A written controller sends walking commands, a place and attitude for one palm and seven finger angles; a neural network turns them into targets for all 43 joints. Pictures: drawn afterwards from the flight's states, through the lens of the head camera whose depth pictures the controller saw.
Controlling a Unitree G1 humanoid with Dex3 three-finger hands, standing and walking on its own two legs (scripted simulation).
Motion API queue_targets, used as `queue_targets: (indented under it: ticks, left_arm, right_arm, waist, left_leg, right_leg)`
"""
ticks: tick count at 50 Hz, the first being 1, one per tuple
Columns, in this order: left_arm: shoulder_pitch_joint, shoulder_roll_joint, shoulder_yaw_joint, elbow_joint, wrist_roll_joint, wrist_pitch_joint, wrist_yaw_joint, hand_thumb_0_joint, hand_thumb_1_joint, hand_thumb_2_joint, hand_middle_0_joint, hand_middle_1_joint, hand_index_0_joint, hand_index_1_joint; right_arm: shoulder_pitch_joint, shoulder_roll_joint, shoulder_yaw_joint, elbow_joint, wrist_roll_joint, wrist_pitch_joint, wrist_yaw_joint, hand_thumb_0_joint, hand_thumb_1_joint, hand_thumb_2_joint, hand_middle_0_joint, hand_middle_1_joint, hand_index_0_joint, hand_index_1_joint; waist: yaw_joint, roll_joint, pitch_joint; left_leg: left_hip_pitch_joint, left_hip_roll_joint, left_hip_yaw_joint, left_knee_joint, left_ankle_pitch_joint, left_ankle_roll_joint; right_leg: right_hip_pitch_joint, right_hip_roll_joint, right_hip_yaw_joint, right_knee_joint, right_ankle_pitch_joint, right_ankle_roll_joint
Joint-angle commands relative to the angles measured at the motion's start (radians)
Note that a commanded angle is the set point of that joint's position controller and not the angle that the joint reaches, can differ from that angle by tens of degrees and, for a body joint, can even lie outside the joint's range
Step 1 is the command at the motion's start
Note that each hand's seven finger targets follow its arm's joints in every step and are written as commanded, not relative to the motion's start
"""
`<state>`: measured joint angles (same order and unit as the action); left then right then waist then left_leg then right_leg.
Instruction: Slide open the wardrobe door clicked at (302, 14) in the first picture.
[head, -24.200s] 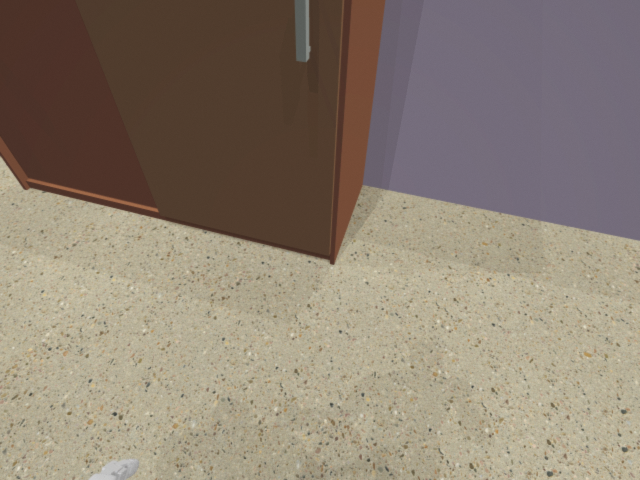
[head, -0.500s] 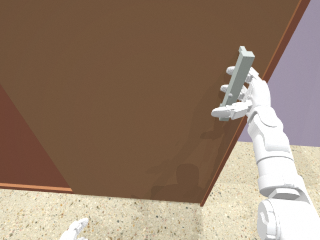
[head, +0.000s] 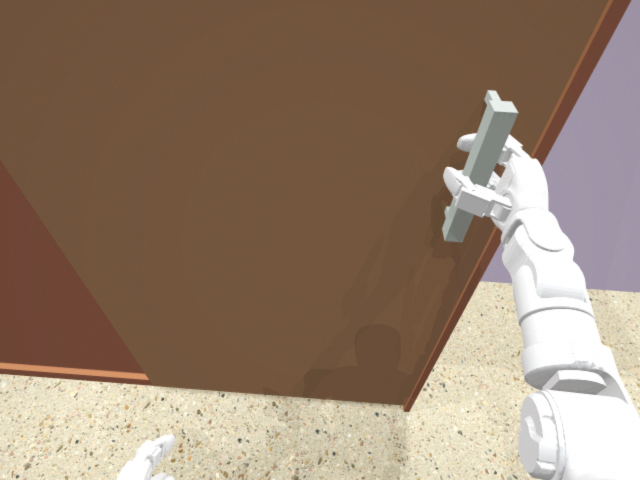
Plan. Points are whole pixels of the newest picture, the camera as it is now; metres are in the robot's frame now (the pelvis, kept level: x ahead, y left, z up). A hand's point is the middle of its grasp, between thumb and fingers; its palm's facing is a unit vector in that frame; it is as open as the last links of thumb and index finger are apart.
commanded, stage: grip the handle and tug to test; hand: right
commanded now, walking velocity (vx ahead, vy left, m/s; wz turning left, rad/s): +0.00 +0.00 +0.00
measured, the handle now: (470, 171) +0.48 -0.16 +0.17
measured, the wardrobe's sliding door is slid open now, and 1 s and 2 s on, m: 0.00 0.00 0.05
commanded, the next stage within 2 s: tug the door sideways, standing still in 0.82 s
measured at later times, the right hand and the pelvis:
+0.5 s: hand (465, 187) +0.43 -0.14 +0.18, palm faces +0.00 +1.00 +0.01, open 6.0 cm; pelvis +0.00 +0.00 +0.00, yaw +0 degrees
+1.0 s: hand (464, 189) +0.43 -0.14 +0.18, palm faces +0.00 +1.00 +0.02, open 6.1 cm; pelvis +0.04 +0.00 +0.00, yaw +3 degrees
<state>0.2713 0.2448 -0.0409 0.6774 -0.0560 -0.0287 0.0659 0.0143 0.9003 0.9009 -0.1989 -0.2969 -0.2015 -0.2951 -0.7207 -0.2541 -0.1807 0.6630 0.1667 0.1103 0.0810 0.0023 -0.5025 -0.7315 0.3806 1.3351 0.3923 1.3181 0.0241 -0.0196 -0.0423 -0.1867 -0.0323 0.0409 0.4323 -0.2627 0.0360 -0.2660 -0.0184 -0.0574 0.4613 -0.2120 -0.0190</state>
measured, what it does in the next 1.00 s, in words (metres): stands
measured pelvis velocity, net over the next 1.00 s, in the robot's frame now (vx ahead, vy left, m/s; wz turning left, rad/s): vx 0.04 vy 0.00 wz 0.05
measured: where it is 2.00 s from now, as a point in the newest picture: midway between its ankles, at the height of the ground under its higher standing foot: outside the picture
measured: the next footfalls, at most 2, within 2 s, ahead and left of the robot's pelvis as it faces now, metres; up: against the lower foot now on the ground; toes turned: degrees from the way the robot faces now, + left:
left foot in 1.90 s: +0.08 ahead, +0.16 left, +0.00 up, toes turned +3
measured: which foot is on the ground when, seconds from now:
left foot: down 0.00-1.00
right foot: down 0.00-1.00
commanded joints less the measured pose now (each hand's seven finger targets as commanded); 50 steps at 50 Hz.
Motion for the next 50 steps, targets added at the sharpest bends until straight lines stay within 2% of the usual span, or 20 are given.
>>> queue_targets:
  ticks: [1, 4, 8, 9, 12, 16, 18, 20, 21, 22, 25, 28, 30, 33, 38, 41, 42, 46, 49, 50]
  left_arm:
    - [-0.054, 0.13, 0.05, -0.128, 0.006, -0.047, 0.004, 0.0, 0.9, 0.9, -0.2, -0.3, -0.2, -0.3]
    - [-0.059, 0.125, 0.05, -0.131, 0.003, -0.047, 0.0, 0.0, 0.9, 0.9, -0.2, -0.3, -0.2, -0.3]
    - [-0.054, 0.132, 0.05, -0.123, 0.005, -0.041, 0.006, 0.0, 0.9, 0.9, -0.2, -0.3, -0.2, -0.3]
    - [-0.055, 0.131, 0.049, -0.124, 0.005, -0.042, 0.007, 0.0, 0.9, 0.9, -0.2, -0.3, -0.2, -0.3]
    - [-0.05, 0.133, 0.051, -0.12, 0.007, -0.041, 0.009, 0.0, 0.9, 0.9, -0.2, -0.3, -0.2, -0.3]
    - [-0.053, 0.128, 0.047, -0.123, 0.006, -0.04, 0.006, 0.0, 0.9, 0.9, -0.2, -0.3, -0.2, -0.3]
    - [-0.052, 0.123, 0.049, -0.125, 0.005, -0.043, 0.002, 0.0, 0.9, 0.9, -0.2, -0.3, -0.2, -0.3]
    - [-0.047, 0.131, 0.049, -0.125, 0.007, -0.042, 0.004, 0.0, 0.9, 0.9, -0.2, -0.3, -0.2, -0.3]
    - [-0.054, 0.13, 0.048, -0.127, 0.005, -0.043, 0.004, 0.0, 0.9, 0.9, -0.2, -0.3, -0.2, -0.3]
    - [-0.055, 0.127, 0.049, -0.13, 0.005, -0.045, 0.002, 0.0, 0.9, 0.9, -0.2, -0.3, -0.2, -0.3]
    - [-0.058, 0.134, 0.052, -0.141, 0.007, -0.044, 0.002, 0.0, 0.9, 0.9, -0.2, -0.3, -0.2, -0.3]
    - [-0.075, 0.125, 0.05, -0.157, 0.004, -0.045, -0.003, 0.0, 0.9, 0.9, -0.2, -0.3, -0.2, -0.3]
    - [-0.078, 0.13, 0.053, -0.167, 0.006, -0.041, -0.006, 0.0, 0.9, 0.9, -0.2, -0.3, -0.2, -0.3]
    - [-0.099, 0.124, 0.051, -0.183, 0.001, -0.036, -0.01, 0.0, 0.9, 0.9, -0.2, -0.3, -0.2, -0.3]
    - [-0.124, 0.124, 0.053, -0.207, 0.0, -0.02, -0.014, 0.0, 0.9, 0.9, -0.2, -0.3, -0.2, -0.3]
    - [-0.141, 0.12, 0.055, -0.222, 0.002, -0.013, -0.019, 0.0, 0.9, 0.9, -0.2, -0.3, -0.2, -0.3]
    - [-0.139, 0.12, 0.057, -0.223, 0.004, -0.009, -0.021, 0.0, 0.9, 0.9, -0.2, -0.3, -0.2, -0.3]
    - [-0.152, 0.12, 0.058, -0.234, 0.008, 0.011, -0.021, 0.0, 0.9, 0.9, -0.2, -0.3, -0.2, -0.3]
    - [-0.147, 0.116, 0.056, -0.209, 0.008, 0.018, -0.017, 0.0, 0.9, 0.9, -0.2, -0.3, -0.2, -0.3]
    - [-0.141, 0.119, 0.057, -0.202, 0.012, 0.019, -0.012, 0.0, 0.9, 0.9, -0.2, -0.3, -0.2, -0.3]
  right_arm:
    - [-0.498, -0.179, -0.041, -0.239, 0.007, -0.074, -0.002, 0.0, -0.9, -0.9, 0.45, 1.4, 0.45, 1.4]
    - [-0.477, -0.127, -0.002, -0.246, 0.009, -0.069, 0.001, 0.0, -0.9, -0.9, 0.45, 1.4, 0.45, 1.4]
    - [-0.489, -0.165, -0.034, -0.207, 0.011, -0.057, -0.006, 0.0, -0.9, -0.9, 0.45, 1.4, 0.45, 1.4]
    - [-0.508, -0.141, -0.011, -0.205, 0.012, -0.055, -0.001, 0.0, -0.9, -0.9, 0.45, 1.4, 0.45, 1.4]
    - [-0.495, -0.19, -0.058, -0.194, 0.01, -0.054, -0.003, 0.0, -0.9, -0.9, 0.45, 1.4, 0.45, 1.4]
    - [-0.514, -0.175, -0.039, -0.213, 0.008, -0.063, 0.001, 0.0, -0.9, -0.9, 0.45, 1.4, 0.45, 1.4]
    - [-0.507, -0.136, -0.014, -0.218, 0.008, -0.068, -0.001, 0.0, -0.9, -0.9, 0.45, 1.4, 0.45, 1.4]
    - [-0.483, -0.162, -0.033, -0.198, 0.012, -0.071, -0.004, 0.0, -0.9, -0.9, 0.45, 1.4, 0.45, 1.4]
    - [-0.507, -0.158, -0.025, -0.216, 0.011, -0.075, -0.002, 0.0, -0.9, -0.9, 0.45, 1.4, 0.45, 1.4]
    - [-0.481, -0.141, -0.019, -0.2, 0.013, -0.072, 0.0, 0.0, -0.9, -0.9, 0.45, 1.4, 0.45, 1.4]
    - [-0.411, -0.194, -0.075, -0.231, 0.02, -0.078, 0.0, 0.0, -0.9, -0.9, 0.45, 1.4, 0.45, 1.4]
    - [-0.375, -0.161, -0.055, -0.296, 0.023, -0.074, 0.011, 0.0, -0.9, -0.9, 0.45, 1.4, 0.45, 1.4]
    - [-0.29, -0.191, -0.09, -0.318, 0.028, -0.067, 0.015, 0.0, -0.9, -0.9, 0.45, 1.4, 0.45, 1.4]
    - [-0.261, -0.176, -0.074, -0.41, 0.029, -0.05, 0.022, 0.0, -0.9, -0.9, 0.45, 1.4, 0.45, 1.4]
    - [-0.117, -0.192, -0.108, -0.516, 0.034, 0.004, 0.019, 0.0, -0.9, -0.9, 0.45, 1.4, 0.45, 1.4]
    - [-0.067, -0.161, -0.083, -0.614, 0.034, 0.037, 0.015, 0.0, -0.9, -0.9, 0.45, 1.4, 0.45, 1.4]
    - [-0.032, -0.18, -0.11, -0.64, 0.035, 0.051, 0.009, 0.0, -0.9, -0.9, 0.45, 1.4, 0.45, 1.4]
    - [0.041, -0.173, -0.107, -0.723, 0.038, 0.098, 0.005, 0.0, -0.9, -0.9, 0.45, 1.4, 0.45, 1.4]
    - [-0.095, -0.102, -0.017, -0.717, 0.028, 0.136, -0.007, 0.0, -0.9, -0.9, 0.45, 1.4, 0.45, 1.4]
    - [-0.152, -0.083, 0.01, -0.719, 0.028, 0.14, -0.016, 0.0, -0.9, -0.9, 0.45, 1.4, 0.45, 1.4]
  waist:
    - [0.001, 0.027, -0.291]
    - [0.004, 0.017, -0.299]
    - [0.008, 0.083, -0.26]
    - [0.014, 0.072, -0.252]
    - [0.001, 0.063, -0.274]
    - [0.004, 0.013, -0.282]
    - [0.007, 0.015, -0.281]
    - [0.004, 0.063, -0.272]
    - [0.007, 0.048, -0.272]
    - [0.002, 0.055, -0.27]
    - [-0.026, 0.07, -0.308]
    - [-0.036, 0.043, -0.324]
    - [-0.056, 0.057, -0.335]
    - [-0.056, 0.033, -0.323]
    - [-0.08, 0.037, -0.309]
    - [-0.083, 0.003, -0.329]
    - [-0.091, 0.011, -0.351]
    - [-0.091, 0.026, -0.354]
    - [-0.051, 0.001, -0.311]
    - [-0.034, 0.026, -0.301]
  left_leg:
    - [0.001, 0.008, -0.041, -0.046, 0.314, -0.007]
    - [-0.003, 0.006, -0.039, -0.041, 0.335, -0.006]
    - [-0.006, 0.007, -0.04, -0.052, 0.305, -0.012]
    - [-0.015, 0.008, -0.041, -0.051, 0.308, -0.013]
    - [0.0, 0.011, -0.046, -0.047, 0.321, -0.011]
    - [-0.004, 0.01, -0.042, -0.043, 0.314, -0.007]
    - [-0.021, 0.006, -0.037, -0.043, 0.304, -0.004]
    - [-0.007, 0.006, -0.034, -0.046, 0.298, -0.008]
    - [-0.015, 0.006, -0.04, -0.045, 0.296, -0.008]
    - [-0.012, 0.007, -0.04, -0.046, 0.29, -0.008]
    - [0.035, 0.007, -0.042, -0.04, 0.331, -0.007]
    - [0.058, 0.009, -0.043, -0.032, 0.381, -0.004]
    - [0.092, 0.008, -0.041, -0.026, 0.425, -0.003]
    - [0.102, 0.01, -0.043, -0.025, 0.457, -0.004]
    - [0.133, 0.01, -0.039, -0.021, 0.515, -0.005]
    - [0.146, 0.013, -0.039, -0.013, 0.583, -0.005]
    - [0.159, 0.012, -0.038, -0.007, 0.603, -0.005]
    - [0.188, 0.018, -0.039, 0.001, 0.693, -0.012]
    - [0.118, 0.013, -0.034, -0.007, 0.662, -0.013]
    - [0.106, 0.009, -0.03, -0.012, 0.652, -0.014]
  right_leg:
    - [0.183, 0.013, 0.05, -0.02, 0.201, -0.038]
    - [0.199, 0.013, 0.048, -0.015, 0.222, -0.036]
    - [0.162, 0.012, 0.05, -0.024, 0.18, -0.04]
    - [0.162, 0.014, 0.048, -0.022, 0.178, -0.041]
    - [0.162, 0.016, 0.047, -0.018, 0.191, -0.042]
    - [0.173, 0.016, 0.049, -0.015, 0.196, -0.036]
    - [0.191, 0.012, 0.053, -0.014, 0.203, -0.035]
    - [0.169, 0.011, 0.053, -0.017, 0.188, -0.037]
    - [0.171, 0.012, 0.054, -0.017, 0.184, -0.038]
    - [0.166, 0.013, 0.052, -0.019, 0.176, -0.038]
    - [0.167, 0.014, 0.045, -0.019, 0.208, -0.04]
    - [0.181, 0.014, 0.036, -0.02, 0.245, -0.038]
    - [0.179, 0.013, 0.03, -0.019, 0.281, -0.037]
    - [0.184, 0.011, 0.022, -0.024, 0.301, -0.035]
    - [0.19, 0.006, 0.012, -0.029, 0.354, -0.031]
    - [0.228, 0.003, 0.009, -0.021, 0.437, -0.03]
    - [0.238, 0.002, 0.013, -0.018, 0.467, -0.027]
    - [0.247, -0.002, 0.007, -0.016, 0.541, -0.026]
    - [0.275, -0.006, 0.015, 0.002, 0.558, -0.024]
    - [0.285, -0.005, 0.019, 0.007, 0.559, -0.027]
